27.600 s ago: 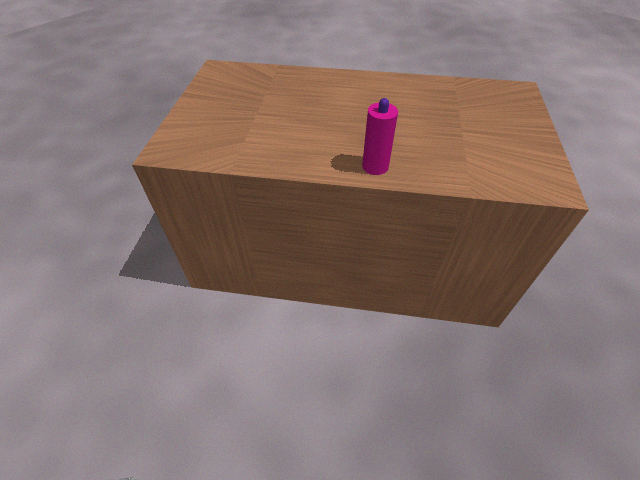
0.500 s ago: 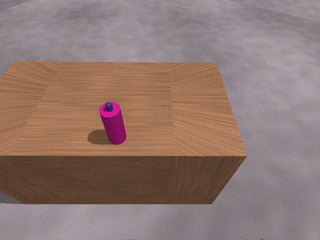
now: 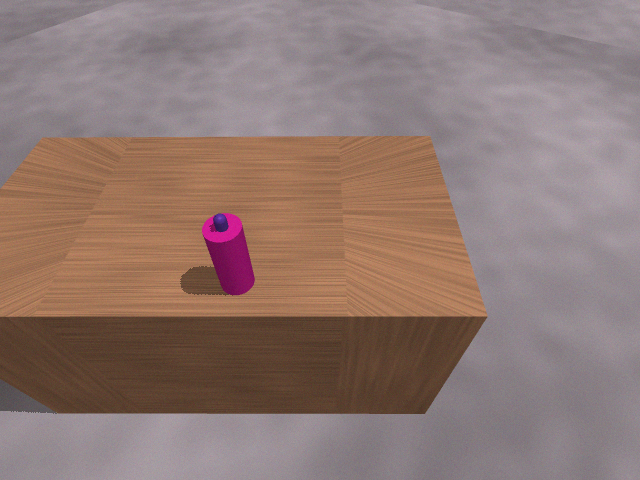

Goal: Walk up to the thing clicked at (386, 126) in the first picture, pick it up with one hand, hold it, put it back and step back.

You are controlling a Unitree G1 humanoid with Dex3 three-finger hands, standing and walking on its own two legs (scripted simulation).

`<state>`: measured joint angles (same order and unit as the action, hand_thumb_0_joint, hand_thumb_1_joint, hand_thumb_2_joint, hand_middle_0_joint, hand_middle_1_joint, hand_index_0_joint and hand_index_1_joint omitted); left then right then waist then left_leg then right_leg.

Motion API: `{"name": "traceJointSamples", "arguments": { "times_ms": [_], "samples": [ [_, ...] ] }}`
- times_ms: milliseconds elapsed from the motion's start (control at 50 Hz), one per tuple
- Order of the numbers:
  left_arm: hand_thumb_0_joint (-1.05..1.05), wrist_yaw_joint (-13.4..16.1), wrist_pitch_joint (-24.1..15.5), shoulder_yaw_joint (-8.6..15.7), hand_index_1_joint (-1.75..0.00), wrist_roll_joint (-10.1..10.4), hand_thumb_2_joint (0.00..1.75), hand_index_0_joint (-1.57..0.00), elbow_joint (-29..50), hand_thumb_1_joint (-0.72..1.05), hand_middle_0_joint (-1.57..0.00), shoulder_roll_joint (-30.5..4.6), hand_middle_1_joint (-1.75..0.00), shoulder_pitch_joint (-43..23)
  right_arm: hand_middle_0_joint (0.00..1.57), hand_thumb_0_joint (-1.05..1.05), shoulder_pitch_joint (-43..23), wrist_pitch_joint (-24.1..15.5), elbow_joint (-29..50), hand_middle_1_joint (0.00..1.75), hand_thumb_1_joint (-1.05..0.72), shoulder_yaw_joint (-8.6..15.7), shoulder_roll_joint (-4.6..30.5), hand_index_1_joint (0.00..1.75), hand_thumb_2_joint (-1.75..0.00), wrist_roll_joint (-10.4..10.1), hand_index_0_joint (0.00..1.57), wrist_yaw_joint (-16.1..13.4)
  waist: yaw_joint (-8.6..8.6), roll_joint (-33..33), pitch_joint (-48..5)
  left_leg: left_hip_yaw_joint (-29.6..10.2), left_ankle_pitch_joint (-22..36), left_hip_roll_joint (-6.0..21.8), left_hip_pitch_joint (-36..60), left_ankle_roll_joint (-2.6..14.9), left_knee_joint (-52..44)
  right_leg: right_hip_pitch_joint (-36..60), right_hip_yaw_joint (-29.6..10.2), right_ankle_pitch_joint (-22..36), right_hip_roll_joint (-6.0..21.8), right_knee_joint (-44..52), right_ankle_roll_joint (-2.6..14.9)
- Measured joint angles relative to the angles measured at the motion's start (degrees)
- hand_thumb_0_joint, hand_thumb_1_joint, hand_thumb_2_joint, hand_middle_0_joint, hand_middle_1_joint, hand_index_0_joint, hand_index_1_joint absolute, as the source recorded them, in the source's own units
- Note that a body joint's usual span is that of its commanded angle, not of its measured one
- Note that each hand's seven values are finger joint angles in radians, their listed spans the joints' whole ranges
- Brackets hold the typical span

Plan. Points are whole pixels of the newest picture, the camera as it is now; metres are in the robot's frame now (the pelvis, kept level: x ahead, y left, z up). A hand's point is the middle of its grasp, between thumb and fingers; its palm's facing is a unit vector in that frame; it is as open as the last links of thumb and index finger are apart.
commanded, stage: stand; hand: left
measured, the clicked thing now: (229, 251) +0.49 +0.18 -0.08
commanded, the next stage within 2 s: step back in 1.92 s
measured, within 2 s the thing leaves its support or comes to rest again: neither
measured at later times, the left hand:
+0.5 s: hand out of the picture +0.09 +0.24 -0.16, palm faces -0.03 -0.94 -0.34, open 7.4 cm
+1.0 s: hand out of the picture +0.10 +0.25 -0.15, palm faces -0.03 -0.94 -0.35, open 7.4 cm
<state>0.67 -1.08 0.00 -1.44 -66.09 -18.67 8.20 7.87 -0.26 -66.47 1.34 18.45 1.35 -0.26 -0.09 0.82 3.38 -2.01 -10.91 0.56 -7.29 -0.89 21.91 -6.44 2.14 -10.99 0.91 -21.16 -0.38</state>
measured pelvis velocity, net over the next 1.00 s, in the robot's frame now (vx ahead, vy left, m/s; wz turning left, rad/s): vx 0.03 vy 0.00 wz -0.01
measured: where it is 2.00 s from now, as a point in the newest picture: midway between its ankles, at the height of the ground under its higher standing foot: outside the picture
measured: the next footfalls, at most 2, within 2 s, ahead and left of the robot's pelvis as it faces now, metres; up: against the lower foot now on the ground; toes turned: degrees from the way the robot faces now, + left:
none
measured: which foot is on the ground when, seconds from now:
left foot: down 0.00-1.00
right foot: down 0.00-1.00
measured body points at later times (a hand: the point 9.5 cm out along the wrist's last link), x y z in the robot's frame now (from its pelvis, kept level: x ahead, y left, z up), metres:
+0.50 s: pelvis +0.02 +0.00 +0.00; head +0.03 -0.01 +0.45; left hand +0.09 +0.29 -0.13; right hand +0.08 -0.30 -0.14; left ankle +0.02 +0.13 -0.75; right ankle +0.01 -0.12 -0.75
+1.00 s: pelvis +0.03 +0.00 +0.00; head +0.04 +0.00 +0.45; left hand +0.11 +0.30 -0.13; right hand +0.10 -0.30 -0.13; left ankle +0.02 +0.13 -0.75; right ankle +0.01 -0.12 -0.75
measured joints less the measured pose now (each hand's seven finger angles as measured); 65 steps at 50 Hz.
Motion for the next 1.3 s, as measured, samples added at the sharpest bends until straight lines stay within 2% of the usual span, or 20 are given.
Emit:
{"name": "traceJointSamples", "arguments": {
  "times_ms": [240, 820, 1300],
  "samples": [
    [0.01, -0.15, 0.10, -0.06, -0.30, 0.33, 0.90, -0.20, -1.32, 0.90, -0.20, 0.22, -0.30, -1.13, 0.20, 0.00, -0.19, -0.31, -1.00, 0.30, -0.91, -0.47, 0.19, 0.30, -0.89, -0.12, 0.20, -0.25, 0.10, -0.18, 0.19, 0.41, 0.39, 0.14, 1.07, -0.11, -1.96, 0.68, -0.38, 0.30, -0.12, 1.47, 0.08],
    [0.01, -0.26, 0.16, 0.19, -0.30, 0.62, 0.90, -0.20, -0.61, 0.90, -0.20, -0.09, -0.30, -3.01, 0.20, 0.00, -2.23, -0.69, -0.13, 0.30, -0.91, -0.86, 1.00, 0.30, -0.89, -0.39, 0.20, -0.43, -0.01, -0.18, -0.56, 0.77, -0.08, 0.04, 2.57, 0.04, -4.12, 2.06, -0.69, -0.09, 0.00, 3.60, -0.20],
    [0.01, -0.43, 0.26, 0.20, -0.30, 0.68, 0.90, -0.20, -0.37, 0.90, -0.20, -0.51, -0.30, -2.00, 0.20, 0.00, -1.57, -0.44, 0.07, 0.30, -0.91, -1.07, 1.05, 0.30, -0.89, -0.54, 0.20, -0.13, -0.19, -0.20, -0.33, 0.38, 0.18, 0.15, 2.51, -0.12, -4.53, 2.17, -0.28, 0.07, -0.11, 4.08, 0.00]
  ]
}}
